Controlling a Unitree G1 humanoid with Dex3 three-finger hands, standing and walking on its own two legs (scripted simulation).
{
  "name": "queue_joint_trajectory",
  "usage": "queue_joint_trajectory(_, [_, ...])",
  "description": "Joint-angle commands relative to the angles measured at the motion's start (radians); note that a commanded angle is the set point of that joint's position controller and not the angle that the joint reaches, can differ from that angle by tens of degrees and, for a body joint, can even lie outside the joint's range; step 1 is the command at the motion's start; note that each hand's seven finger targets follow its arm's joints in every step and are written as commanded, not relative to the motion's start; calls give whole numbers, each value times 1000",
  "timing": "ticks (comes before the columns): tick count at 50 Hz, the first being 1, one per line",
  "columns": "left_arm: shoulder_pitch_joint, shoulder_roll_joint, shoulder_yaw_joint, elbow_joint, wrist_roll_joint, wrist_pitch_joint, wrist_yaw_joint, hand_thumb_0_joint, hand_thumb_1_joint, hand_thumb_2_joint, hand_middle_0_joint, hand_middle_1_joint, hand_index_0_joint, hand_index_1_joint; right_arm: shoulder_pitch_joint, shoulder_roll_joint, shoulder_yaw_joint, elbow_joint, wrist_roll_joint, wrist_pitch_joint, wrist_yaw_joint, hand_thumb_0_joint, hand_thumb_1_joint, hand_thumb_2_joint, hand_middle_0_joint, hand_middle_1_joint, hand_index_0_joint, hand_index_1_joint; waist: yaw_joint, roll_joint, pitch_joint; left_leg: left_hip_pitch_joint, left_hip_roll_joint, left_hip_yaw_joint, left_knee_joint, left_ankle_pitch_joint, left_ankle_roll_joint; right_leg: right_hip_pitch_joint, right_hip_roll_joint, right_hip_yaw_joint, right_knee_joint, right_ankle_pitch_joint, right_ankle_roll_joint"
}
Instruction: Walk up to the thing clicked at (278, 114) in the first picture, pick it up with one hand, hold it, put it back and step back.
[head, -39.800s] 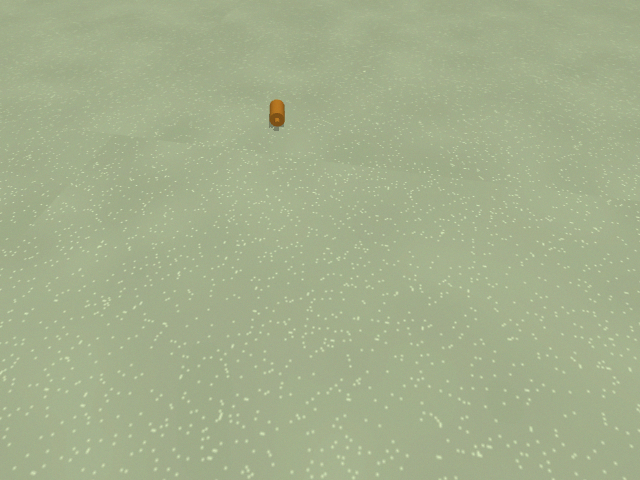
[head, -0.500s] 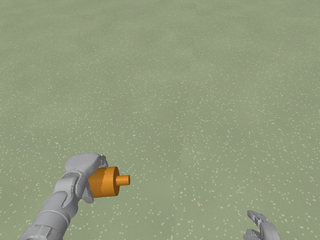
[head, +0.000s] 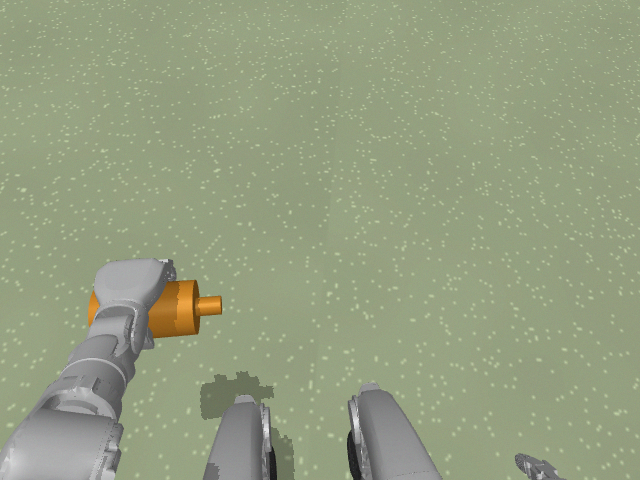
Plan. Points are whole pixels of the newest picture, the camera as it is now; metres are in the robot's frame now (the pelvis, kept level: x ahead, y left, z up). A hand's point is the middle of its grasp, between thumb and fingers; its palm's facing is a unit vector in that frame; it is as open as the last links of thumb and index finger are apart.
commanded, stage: crouch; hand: left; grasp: from above
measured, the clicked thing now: (162, 309) +0.38 +0.22 -0.15
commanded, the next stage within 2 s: lower in 1.20 s
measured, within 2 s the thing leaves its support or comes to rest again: neither
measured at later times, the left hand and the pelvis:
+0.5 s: hand (172, 326) +0.40 +0.25 -0.33, palm faces -0.44 +0.00 -0.90, open 10.9 cm; pelvis -0.03 +0.00 -0.18, yaw -1 degrees
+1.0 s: hand (181, 333) +0.41 +0.26 -0.42, palm faces -0.46 -0.02 -0.89, open 10.9 cm; pelvis -0.04 +0.00 -0.25, yaw -3 degrees
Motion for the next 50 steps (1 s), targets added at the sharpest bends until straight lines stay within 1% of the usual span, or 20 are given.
queue_joint_trajectory(1, [-365, 242, 80, -155, -6, -4, 57, 0, 740, 816, -1125, -601, -1112, -618, 60, -162, -53, -82, -14, -43, -20, 0, -894, -901, 200, 300, 200, 300, 4, 81, -512, 163, -25, -9, -36, 146, 3, 44, 15, -50, 0, 133, -71])
queue_joint_trajectory(4, [-419, 274, 98, -151, -10, -9, 53, 0, 715, 857, -1104, -633, -1087, -653, 66, -165, -50, -71, -24, -53, -19, 0, -893, -901, 200, 300, 200, 300, -17, 78, -545, 64, -27, -8, 46, 88, 9, -39, 14, -50, 65, 88, -68])
queue_joint_trajectory(6, [-440, 313, 114, -132, -5, -15, 50, 0, 711, 859, -1089, -649, -1078, -663, 67, -171, -47, -68, -28, -58, -17, 0, -892, -900, 200, 300, 200, 300, -16, 98, -546, 32, -27, -20, 76, 29, 6, -121, 11, -58, 110, 30, -72])
queue_joint_trajectory(8, [-435, 310, 117, -78, -4, -24, 45, 0, 704, 852, -1077, -652, -1071, -660, 74, -181, -44, -58, -34, -67, -11, 0, -892, -900, 200, 300, 200, 300, -36, 74, -523, -12, -23, -48, 111, -20, 5, -211, 10, -71, 159, -12, -72])
queue_joint_trajectory(9, [-483, 324, 121, -104, -2, -36, 44, 0, 710, 840, -1071, -656, -1072, -658, 70, -183, -43, -54, -38, -71, -7, 0, -890, -900, 200, 300, 200, 300, -48, 97, -533, -29, -23, -58, 129, -42, 2, -254, 7, -73, 187, -28, -72])
queue_joint_trajectory(10, [-501, 359, 139, -120, 0, -47, 46, 0, 715, 839, -1081, -647, -1079, -652, 79, -179, -38, -50, -40, -75, -4, 0, -891, -900, 200, 300, 200, 300, -38, 117, -563, -41, -28, -49, 154, -38, 5, -252, 6, -70, 202, -25, -73])
queue_joint_trajectory(15, [-513, 380, 158, -101, 15, -76, 50, 0, 764, 877, -1113, -659, -1109, -666, 91, -190, -29, -30, -53, -92, 20, 0, -890, -901, 200, 300, 200, 300, -51, 147, -636, -82, -31, -51, 262, -10, 6, -348, 1, -80, 292, -12, -71])
queue_joint_trajectory(18, [-525, 412, 180, -99, 27, -85, 60, 0, 790, 857, -1121, -672, -1126, -669, 105, -184, -21, -22, -61, -97, 35, 0, -892, -902, 200, 300, 200, 300, -45, 162, -695, -106, -34, -33, 335, 64, 12, -348, 5, -82, 342, 45, -71])
queue_joint_trajectory(20, [-566, 409, 178, -110, 33, -94, 64, 0, 794, 891, -1130, -677, -1128, -681, 112, -188, -19, -6, -69, -99, 45, 0, -892, -902, 200, 300, 200, 300, -64, 196, -685, -124, -33, -34, 368, 81, 9, -400, 4, -89, 376, 55, -71])
queue_joint_trajectory(22, [-524, 420, 183, -62, 43, -96, 65, 0, 795, 864, -1130, -682, -1134, -681, 112, -183, -18, -9, -71, -97, 56, 0, -897, -904, 200, 300, 200, 300, -53, 175, -669, -143, -33, -30, 394, 80, 12, -402, 6, -92, 388, 57, -70])
queue_joint_trajectory(24, [-556, 451, 205, -89, 47, -102, 68, 0, 783, 859, -1119, -679, -1123, -677, 115, -186, -17, -5, -75, -95, 65, 0, -897, -904, 200, 300, 200, 300, -55, 193, -690, -181, -35, -15, 431, 101, 14, -400, 9, -90, 415, 82, -69])
queue_joint_trajectory(26, [-529, 441, 205, -51, 50, -98, 69, 0, 787, 867, -1123, -683, -1126, -681, 104, -183, -15, -8, -78, -93, 71, 0, -896, -903, 200, 300, 200, 300, -46, 178, -676, -203, -34, -13, 455, 89, 17, -419, 13, -94, 430, 73, -67])
queue_joint_trajectory(28, [-586, 463, 209, -92, 46, -107, 68, 0, 789, 859, -1119, -680, -1125, -677, 106, -184, -14, -7, -81, -91, 80, 0, -896, -903, 200, 300, 200, 300, -57, 200, -672, -225, -32, -13, 478, 94, 17, -432, 15, -95, 457, 81, -69])
queue_joint_trajectory(30, [-513, 441, 207, -1, 54, -103, 63, 0, 776, 875, -1122, -684, -1122, -686, 105, -187, -9, -9, -83, -90, 87, 0, -898, -904, 200, 300, 200, 300, -59, 185, -650, -247, -32, -14, 505, 112, 18, -441, 15, -99, 480, 97, -66])
queue_joint_trajectory(32, [-564, 451, 206, -54, 51, -114, 60, 0, 768, 864, -1103, -686, -1108, -682, 111, -196, -17, 1, -89, -89, 93, 0, -896, -902, 200, 300, 200, 300, -71, 205, -660, -241, -27, -19, 528, 137, 16, -468, 17, -105, 505, 117, -65])
queue_joint_trajectory(39, [-576, 484, 226, -23, 63, -131, 66, 0, 760, 876, -1094, -702, -1099, -698, 103, -207, -15, 1, -94, -85, 110, 0, -897, -902, 200, 300, 200, 300, -64, 225, -627, -294, -24, -29, 564, 69, 9, -549, 18, -118, 575, 62, -70])
queue_joint_trajectory(43, [-596, 484, 219, 21, 73, -136, 74, 0, 742, 844, -1068, -703, -1081, -692, 100, -218, -11, 6, -97, -84, 115, 0, -896, -901, 200, 300, 200, 300, -73, 229, -622, -316, -26, -31, 588, 47, 9, -585, 21, -123, 605, 49, -71])
queue_joint_trajectory(44, [-598, 499, 234, 29, 73, -134, 79, 0, 732, 847, -1072, -683, -1077, -679, 97, -220, -10, 5, -97, -84, 115, 0, -896, -901, 200, 300, 200, 300, -70, 235, -625, -322, -26, -30, 595, 48, 9, -592, 20, -123, 612, 49, -70])
queue_joint_trajectory(47, [-632, 497, 223, 39, 79, -136, 85, 0, 758, 890, -1093, -712, -1094, -712, 102, -222, -6, 10, -102, -86, 116, 0, -897, -901, 200, 300, 200, 300, -86, 234, -628, -338, -28, -24, 621, 43, 11, -603, 21, -121, 626, 55, -69])
queue_joint_trajectory(50, [-655, 538, 241, 47, 73, -142, 94, 0, 785, 885, -1106, -714, -1111, -710, 99, -217, 4, 12, -105, -90, 118, 0, -897, -900, 200, 300, 200, 300, -86, 222, -614, -394, -29, -17, 639, 10, 17, -594, 22, -122, 639, 32, -67])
